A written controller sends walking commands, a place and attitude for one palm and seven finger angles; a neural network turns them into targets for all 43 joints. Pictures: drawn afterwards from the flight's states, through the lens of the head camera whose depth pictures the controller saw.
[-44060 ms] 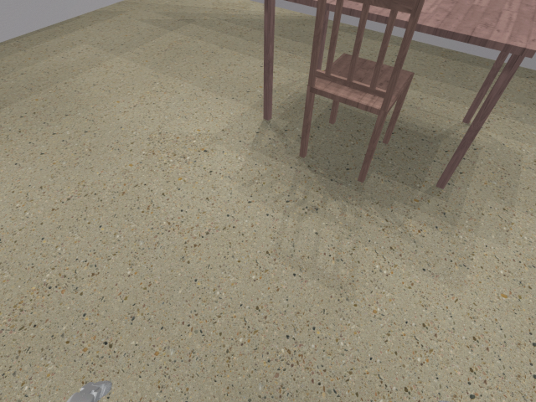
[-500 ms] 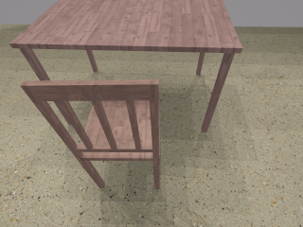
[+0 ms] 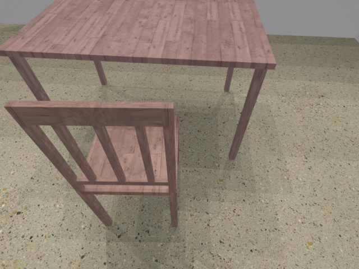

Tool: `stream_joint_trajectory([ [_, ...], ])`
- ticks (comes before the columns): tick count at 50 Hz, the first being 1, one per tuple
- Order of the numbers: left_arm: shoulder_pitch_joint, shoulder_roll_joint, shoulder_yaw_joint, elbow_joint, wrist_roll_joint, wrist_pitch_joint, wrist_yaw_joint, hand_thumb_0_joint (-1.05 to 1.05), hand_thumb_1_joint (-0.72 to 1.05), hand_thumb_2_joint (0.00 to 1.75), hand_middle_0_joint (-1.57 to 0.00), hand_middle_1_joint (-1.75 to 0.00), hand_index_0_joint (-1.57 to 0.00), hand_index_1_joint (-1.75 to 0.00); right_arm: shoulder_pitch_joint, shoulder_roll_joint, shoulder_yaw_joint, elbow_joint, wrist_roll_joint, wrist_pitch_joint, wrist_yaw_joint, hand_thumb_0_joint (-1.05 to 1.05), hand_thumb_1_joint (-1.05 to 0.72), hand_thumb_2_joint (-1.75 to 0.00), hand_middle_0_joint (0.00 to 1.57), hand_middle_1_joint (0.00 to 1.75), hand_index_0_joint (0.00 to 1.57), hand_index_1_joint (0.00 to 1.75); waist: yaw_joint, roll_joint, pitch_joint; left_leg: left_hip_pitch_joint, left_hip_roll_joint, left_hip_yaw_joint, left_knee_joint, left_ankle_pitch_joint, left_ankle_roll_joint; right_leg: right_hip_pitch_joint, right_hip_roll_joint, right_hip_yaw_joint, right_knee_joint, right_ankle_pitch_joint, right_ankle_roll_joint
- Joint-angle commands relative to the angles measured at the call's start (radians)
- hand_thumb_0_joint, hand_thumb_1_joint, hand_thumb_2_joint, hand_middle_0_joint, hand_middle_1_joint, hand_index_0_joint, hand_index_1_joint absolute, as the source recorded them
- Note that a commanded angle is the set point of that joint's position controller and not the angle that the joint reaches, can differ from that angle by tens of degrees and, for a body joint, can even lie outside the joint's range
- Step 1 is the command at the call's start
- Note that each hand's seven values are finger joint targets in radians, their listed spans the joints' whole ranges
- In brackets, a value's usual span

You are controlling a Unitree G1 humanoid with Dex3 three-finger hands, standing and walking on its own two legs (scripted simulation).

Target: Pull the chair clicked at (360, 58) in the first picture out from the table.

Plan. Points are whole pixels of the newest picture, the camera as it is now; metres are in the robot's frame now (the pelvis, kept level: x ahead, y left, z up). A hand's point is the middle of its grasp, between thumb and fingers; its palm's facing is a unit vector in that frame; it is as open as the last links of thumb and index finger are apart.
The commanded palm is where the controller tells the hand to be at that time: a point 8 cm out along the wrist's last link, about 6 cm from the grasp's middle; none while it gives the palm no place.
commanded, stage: come to a stop and stand still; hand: left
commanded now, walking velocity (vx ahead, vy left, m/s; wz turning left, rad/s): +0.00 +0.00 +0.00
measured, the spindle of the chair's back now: (112, 156) +0.44 +0.24 -0.09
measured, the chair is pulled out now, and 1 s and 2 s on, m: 0.29 0.29 0.29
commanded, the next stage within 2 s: look again from close up in 0.42 s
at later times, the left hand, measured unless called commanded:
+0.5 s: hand out of the picture +0.01 +0.16 -0.17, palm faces +0.02 -0.98 -0.19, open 7.4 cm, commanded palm none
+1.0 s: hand out of the picture -0.01 +0.15 -0.17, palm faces +0.03 -0.98 -0.17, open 7.4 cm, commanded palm none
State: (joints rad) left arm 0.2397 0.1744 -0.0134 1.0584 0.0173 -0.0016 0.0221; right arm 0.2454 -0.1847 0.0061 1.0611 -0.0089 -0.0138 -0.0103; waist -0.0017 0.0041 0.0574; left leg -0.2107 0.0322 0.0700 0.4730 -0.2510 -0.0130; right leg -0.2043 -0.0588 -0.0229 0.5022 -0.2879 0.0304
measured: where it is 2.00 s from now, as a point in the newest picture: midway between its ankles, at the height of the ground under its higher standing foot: outside the picture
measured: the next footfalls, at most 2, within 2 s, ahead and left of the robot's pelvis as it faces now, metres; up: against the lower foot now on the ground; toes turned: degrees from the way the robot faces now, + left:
none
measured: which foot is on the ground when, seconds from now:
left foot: down 0.00-1.00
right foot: down 0.00-1.00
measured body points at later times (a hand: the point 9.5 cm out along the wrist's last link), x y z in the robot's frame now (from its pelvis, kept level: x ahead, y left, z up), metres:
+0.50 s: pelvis +0.01 -0.01 +0.00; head +0.03 -0.02 +0.45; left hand +0.01 +0.21 -0.16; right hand +0.02 -0.24 -0.16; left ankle +0.00 +0.13 -0.74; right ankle -0.01 -0.14 -0.74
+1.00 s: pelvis +0.00 -0.01 +0.00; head +0.02 -0.02 +0.45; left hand -0.01 +0.20 -0.16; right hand -0.01 -0.22 -0.16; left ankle +0.00 +0.13 -0.74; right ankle -0.01 -0.14 -0.74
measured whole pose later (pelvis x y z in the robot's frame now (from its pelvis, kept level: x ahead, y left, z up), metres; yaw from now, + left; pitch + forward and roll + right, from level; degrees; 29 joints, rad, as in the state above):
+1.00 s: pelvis +0.00 -0.01 +0.00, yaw +0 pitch -2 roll +0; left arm 0.30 0.13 -0.01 1.11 0.02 -0.01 0.03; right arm 0.30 -0.13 0.01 1.13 0.00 -0.02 -0.03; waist 0.01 0.00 0.06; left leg -0.16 0.05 0.06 0.42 -0.23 -0.03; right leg -0.15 -0.04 -0.04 0.45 -0.27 0.01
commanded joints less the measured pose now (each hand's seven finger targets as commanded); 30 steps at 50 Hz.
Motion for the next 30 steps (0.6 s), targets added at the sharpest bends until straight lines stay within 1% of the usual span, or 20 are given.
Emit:
stream_joint_trajectory([
  [1,0.064,0.127,0.022,-0.024,-0.003,-0.021,0.010,0.00,0.90,0.90,-0.20,-0.30,-0.20,-0.30,0.044,-0.086,-0.013,-0.027,-0.004,-0.014,-0.005,0.00,-0.90,-0.90,0.20,0.30,0.20,0.30,0.007,-0.008,-0.037,0.042,0.067,-0.057,-0.083,0.164,0.025,-0.012,-0.061,0.056,-0.103,0.165,-0.047],
  [2,0.061,0.126,0.021,-0.025,-0.002,-0.021,0.010,0.00,0.90,0.90,-0.20,-0.30,-0.20,-0.30,0.048,-0.080,-0.013,-0.020,-0.003,-0.014,-0.006,0.00,-0.90,-0.90,0.20,0.30,0.20,0.30,0.005,-0.016,-0.021,0.037,0.069,-0.060,-0.089,0.170,0.026,-0.012,-0.058,0.051,-0.108,0.172,-0.048],
  [3,0.064,0.120,0.021,-0.021,-0.002,-0.022,0.011,0.00,0.90,0.90,-0.20,-0.30,-0.20,-0.30,0.050,-0.084,-0.013,-0.016,-0.003,-0.015,-0.007,0.00,-0.90,-0.90,0.20,0.30,0.20,0.30,0.005,-0.026,-0.028,0.044,0.070,-0.060,-0.083,0.182,0.025,-0.010,-0.059,0.053,-0.106,0.183,-0.047],
  [4,0.067,0.120,0.022,-0.017,-0.002,-0.022,0.011,0.00,0.90,0.90,-0.20,-0.30,-0.20,-0.30,0.057,-0.085,-0.013,-0.014,-0.003,-0.015,-0.007,0.00,-0.90,-0.90,0.20,0.30,0.20,0.30,0.005,-0.020,-0.046,0.054,0.072,-0.056,-0.083,0.193,0.024,-0.001,-0.060,0.052,-0.102,0.196,-0.048],
  [6,0.071,0.118,0.022,-0.013,-0.003,-0.024,0.012,0.00,0.90,0.90,-0.20,-0.30,-0.20,-0.30,0.061,-0.081,-0.013,-0.007,-0.002,-0.017,-0.008,0.00,-0.90,-0.90,0.20,0.30,0.20,0.30,0.005,-0.018,-0.054,0.063,0.073,-0.056,-0.080,0.218,0.024,0.011,-0.061,0.047,-0.099,0.225,-0.048],
  [7,0.070,0.116,0.021,-0.009,-0.002,-0.024,0.012,0.00,0.90,0.90,-0.20,-0.30,-0.20,-0.30,0.057,-0.074,-0.013,0.000,-0.002,-0.017,-0.009,0.00,-0.90,-0.90,0.20,0.30,0.20,0.30,0.007,-0.023,-0.030,0.061,0.076,-0.055,-0.086,0.219,0.025,0.002,-0.057,0.046,-0.103,0.227,-0.048],
  [11,0.082,0.109,0.022,0.000,-0.003,-0.026,0.014,0.00,0.90,0.90,-0.20,-0.30,-0.20,-0.30,0.065,-0.072,-0.012,0.011,-0.002,-0.017,-0.011,0.00,-0.90,-0.90,0.20,0.30,0.20,0.30,0.007,-0.032,-0.037,0.068,0.075,-0.051,-0.086,0.224,0.022,0.013,-0.062,0.046,-0.106,0.250,-0.050],
  [12,0.081,0.107,0.020,0.002,-0.002,-0.025,0.014,0.00,0.90,0.90,-0.20,-0.30,-0.20,-0.30,0.062,-0.064,-0.011,0.016,-0.001,-0.016,-0.011,0.00,-0.90,-0.90,0.20,0.30,0.20,0.30,0.007,-0.027,-0.012,0.062,0.076,-0.051,-0.092,0.220,0.022,0.004,-0.058,0.046,-0.113,0.246,-0.051],
  [13,0.082,0.107,0.022,0.002,-0.002,-0.025,0.015,0.00,0.90,0.90,-0.20,-0.30,-0.20,-0.30,0.070,-0.068,-0.011,0.015,-0.002,-0.016,-0.011,0.00,-0.90,-0.90,0.20,0.30,0.20,0.30,0.006,-0.021,-0.021,0.063,0.075,-0.051,-0.088,0.230,0.021,0.012,-0.059,0.047,-0.109,0.255,-0.051],
  [16,0.090,0.104,0.021,0.010,-0.002,-0.025,0.015,0.00,0.90,0.90,-0.20,-0.30,-0.20,-0.30,0.074,-0.062,-0.011,0.020,-0.001,-0.014,-0.012,0.00,-0.90,-0.90,0.20,0.30,0.20,0.30,0.006,-0.025,-0.019,0.062,0.073,-0.049,-0.092,0.203,0.019,0.013,-0.060,0.047,-0.119,0.231,-0.052],
  [17,0.089,0.102,0.020,0.011,-0.002,-0.023,0.014,0.00,0.90,0.90,-0.20,-0.30,-0.20,-0.30,0.070,-0.057,-0.009,0.023,0.001,-0.013,-0.012,0.00,-0.90,-0.90,0.20,0.30,0.20,0.30,0.007,-0.021,0.003,0.058,0.075,-0.049,-0.099,0.198,0.021,0.005,-0.055,0.044,-0.125,0.223,-0.052],
  [18,0.094,0.098,0.020,0.011,-0.002,-0.024,0.015,0.00,0.90,0.90,-0.20,-0.30,-0.20,-0.30,0.074,-0.058,-0.010,0.022,-0.001,-0.014,-0.012,0.00,-0.90,-0.90,0.20,0.30,0.20,0.30,0.007,-0.009,-0.007,0.059,0.074,-0.050,-0.098,0.200,0.021,0.007,-0.058,0.049,-0.124,0.219,-0.052],
  [21,0.101,0.098,0.021,0.015,-0.002,-0.026,0.015,0.00,0.90,0.90,-0.20,-0.30,-0.20,-0.30,0.082,-0.056,-0.010,0.026,-0.001,-0.016,-0.014,0.00,-0.90,-0.90,0.20,0.30,0.20,0.30,0.008,-0.016,-0.025,0.069,0.074,-0.049,-0.095,0.214,0.019,0.021,-0.060,0.044,-0.122,0.239,-0.053],
  [22,0.101,0.095,0.021,0.014,-0.002,-0.025,0.015,0.00,0.90,0.90,-0.20,-0.30,-0.20,-0.30,0.079,-0.050,-0.009,0.028,0.001,-0.016,-0.014,0.00,-0.90,-0.90,0.20,0.30,0.20,0.30,0.007,-0.020,-0.007,0.068,0.076,-0.050,-0.100,0.218,0.022,0.016,-0.056,0.041,-0.127,0.243,-0.053],
  [25,0.109,0.092,0.021,0.021,-0.002,-0.026,0.016,0.00,0.90,0.90,-0.20,-0.30,-0.20,-0.30,0.087,-0.052,-0.009,0.029,0.000,-0.016,-0.015,0.00,-0.90,-0.90,0.20,0.30,0.20,0.30,0.006,-0.018,-0.018,0.071,0.075,-0.051,-0.096,0.222,0.019,0.023,-0.060,0.043,-0.125,0.251,-0.054],
  [26,0.116,0.088,0.021,0.022,-0.002,-0.026,0.016,0.00,0.90,0.90,-0.20,-0.30,-0.20,-0.30,0.085,-0.050,-0.009,0.030,0.000,-0.016,-0.016,0.00,-0.90,-0.90,0.20,0.30,0.20,0.30,0.009,-0.016,-0.024,0.078,0.075,-0.049,-0.095,0.222,0.020,0.023,-0.061,0.042,-0.127,0.252,-0.054],
  [27,0.111,0.088,0.021,0.020,-0.001,-0.025,0.016,0.00,0.90,0.90,-0.20,-0.30,-0.20,-0.30,0.083,-0.045,-0.010,0.033,0.001,-0.015,-0.016,0.00,-0.90,-0.90,0.20,0.30,0.20,0.30,0.007,-0.023,0.000,0.073,0.077,-0.051,-0.101,0.217,0.021,0.014,-0.054,0.041,-0.131,0.245,-0.054],
  [28,0.112,0.085,0.021,0.021,-0.001,-0.025,0.016,0.00,0.90,0.90,-0.20,-0.30,-0.20,-0.30,0.088,-0.051,-0.009,0.032,0.001,-0.015,-0.016,0.00,-0.90,-0.90,0.20,0.30,0.20,0.30,0.007,-0.013,0.001,0.067,0.076,-0.049,-0.099,0.219,0.019,0.014,-0.056,0.040,-0.130,0.241,-0.053],
  [30,0.118,0.082,0.021,0.023,-0.002,-0.024,0.017,0.00,0.90,0.90,-0.20,-0.30,-0.20,-0.30,0.093,-0.046,-0.008,0.035,0.001,-0.015,-0.016,0.00,-0.90,-0.90,0.20,0.30,0.20,0.30,0.007,-0.013,-0.001,0.067,0.076,-0.051,-0.104,0.210,0.020,0.016,-0.056,0.042,-0.133,0.226,-0.054],
])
